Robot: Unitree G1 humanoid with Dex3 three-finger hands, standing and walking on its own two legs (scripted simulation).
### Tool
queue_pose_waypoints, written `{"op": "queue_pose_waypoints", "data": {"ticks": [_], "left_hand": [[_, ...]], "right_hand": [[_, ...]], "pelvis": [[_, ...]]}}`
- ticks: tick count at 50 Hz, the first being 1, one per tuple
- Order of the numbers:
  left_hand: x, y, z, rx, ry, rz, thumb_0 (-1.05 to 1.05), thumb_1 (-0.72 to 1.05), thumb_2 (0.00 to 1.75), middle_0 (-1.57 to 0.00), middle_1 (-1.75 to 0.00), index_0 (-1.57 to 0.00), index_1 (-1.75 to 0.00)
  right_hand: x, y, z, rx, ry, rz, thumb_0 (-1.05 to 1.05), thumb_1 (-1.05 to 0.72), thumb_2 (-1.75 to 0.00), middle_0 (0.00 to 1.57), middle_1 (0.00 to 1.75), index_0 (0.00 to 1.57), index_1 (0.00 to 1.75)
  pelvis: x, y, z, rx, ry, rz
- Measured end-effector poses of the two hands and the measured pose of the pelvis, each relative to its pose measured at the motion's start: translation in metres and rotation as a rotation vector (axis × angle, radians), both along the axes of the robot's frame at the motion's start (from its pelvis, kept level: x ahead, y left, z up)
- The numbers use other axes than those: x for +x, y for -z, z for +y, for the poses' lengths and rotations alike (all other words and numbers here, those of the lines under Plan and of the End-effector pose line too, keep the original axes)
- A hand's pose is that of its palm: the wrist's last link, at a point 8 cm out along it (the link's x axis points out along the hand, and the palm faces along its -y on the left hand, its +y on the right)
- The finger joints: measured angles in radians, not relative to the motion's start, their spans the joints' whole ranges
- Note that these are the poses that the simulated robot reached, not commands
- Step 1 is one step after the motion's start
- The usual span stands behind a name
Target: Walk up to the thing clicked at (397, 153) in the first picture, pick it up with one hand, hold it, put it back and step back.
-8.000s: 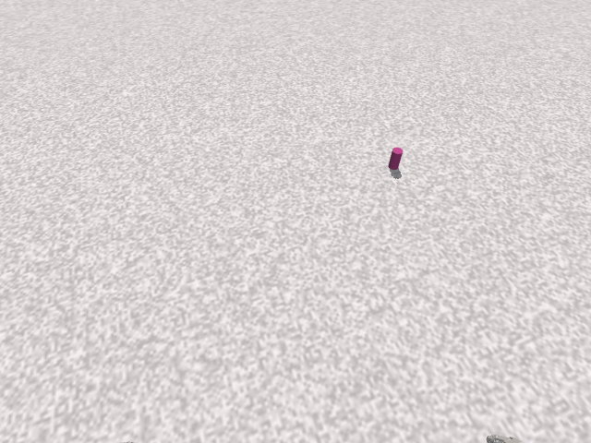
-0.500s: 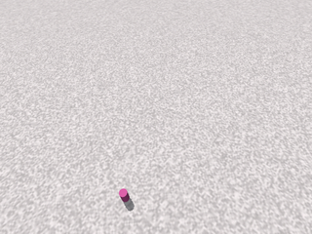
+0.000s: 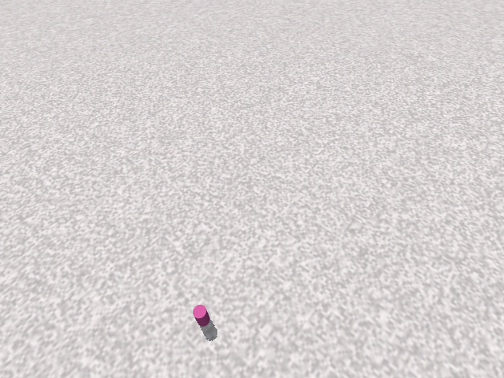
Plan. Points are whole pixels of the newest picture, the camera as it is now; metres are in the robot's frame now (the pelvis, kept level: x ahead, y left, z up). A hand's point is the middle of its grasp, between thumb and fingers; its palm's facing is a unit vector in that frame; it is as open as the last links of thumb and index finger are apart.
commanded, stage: stand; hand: left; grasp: from above
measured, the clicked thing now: (201, 315) +0.42 +0.23 -0.73
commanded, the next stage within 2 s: rise first in 0.44 s
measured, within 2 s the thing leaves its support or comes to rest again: neither
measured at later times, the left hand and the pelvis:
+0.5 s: hand out of the picture +0.07 +0.25 -0.16, palm faces -0.03 -0.94 -0.34, open 7.4 cm; pelvis +0.00 +0.00 +0.00, yaw +0 degrees
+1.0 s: hand out of the picture +0.13 +0.26 -0.19, palm faces -0.09 -0.92 -0.39, open 12.6 cm; pelvis -0.02 +0.01 -0.04, yaw +0 degrees
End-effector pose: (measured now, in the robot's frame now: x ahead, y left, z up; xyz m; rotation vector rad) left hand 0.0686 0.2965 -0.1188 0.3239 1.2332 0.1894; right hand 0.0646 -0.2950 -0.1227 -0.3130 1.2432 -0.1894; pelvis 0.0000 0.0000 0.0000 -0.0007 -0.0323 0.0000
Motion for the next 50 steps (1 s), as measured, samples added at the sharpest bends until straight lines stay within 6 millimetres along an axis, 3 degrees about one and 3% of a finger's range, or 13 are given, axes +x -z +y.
{"op": "queue_pose_waypoints", "data": {"ticks": [28,31,37,40,50], "left_hand": [[-0.003,-0.001,0.000,0.003,-0.004,0.003,0.00,0.90,0.90,-0.21,-0.30,-0.20,-0.31],[0.012,0.000,-0.003,-0.003,-0.038,-0.069,0.01,0.87,0.90,-0.20,-0.34,-0.19,-0.35],[0.055,0.011,-0.003,-0.016,-0.003,-0.127,0.00,0.62,0.90,-0.19,-0.58,-0.18,-0.58],[0.066,0.013,-0.002,-0.002,0.038,-0.137,0.00,0.44,0.90,-0.18,-0.71,-0.18,-0.71],[0.054,0.037,0.001,0.046,0.087,-0.070,0.00,-0.22,0.93,-0.15,-0.96,-0.15,-0.96]], "right_hand": [[0.002,0.000,0.000,0.002,0.001,-0.006,0.00,-0.90,-0.90,0.21,0.30,0.20,0.30],[0.007,-0.001,0.005,0.004,0.005,-0.080,0.00,-0.90,-0.90,0.21,0.30,0.20,0.30],[0.008,0.005,0.025,0.035,0.004,-0.147,0.00,-0.90,-0.90,0.20,0.30,0.20,0.30],[0.005,0.007,0.032,0.051,0.024,-0.168,0.00,-0.90,-0.90,0.21,0.30,0.20,0.30],[0.019,0.019,0.045,0.059,0.002,-0.265,0.00,-0.89,-0.90,0.21,0.30,0.20,0.30]], "pelvis": [[0.000,0.000,0.000,0.001,-0.001,-0.003],[-0.006,0.003,-0.001,0.002,-0.012,0.028],[-0.018,0.015,-0.003,0.002,-0.012,0.114],[-0.018,0.020,-0.002,0.001,-0.006,0.135],[-0.019,0.042,0.007,-0.014,-0.006,0.212]]}}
